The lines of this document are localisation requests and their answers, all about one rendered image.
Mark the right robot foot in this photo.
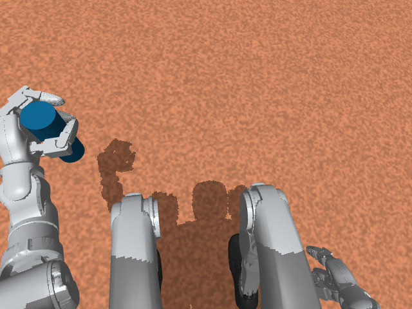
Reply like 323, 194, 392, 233
228, 234, 258, 309

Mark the left robot arm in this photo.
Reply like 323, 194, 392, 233
0, 161, 80, 309

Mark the right robot arm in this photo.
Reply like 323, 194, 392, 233
338, 286, 381, 309

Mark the can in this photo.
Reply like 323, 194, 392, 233
20, 101, 84, 163

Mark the right robot hand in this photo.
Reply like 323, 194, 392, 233
306, 246, 359, 303

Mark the left robot hand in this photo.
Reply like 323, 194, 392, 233
0, 86, 79, 166

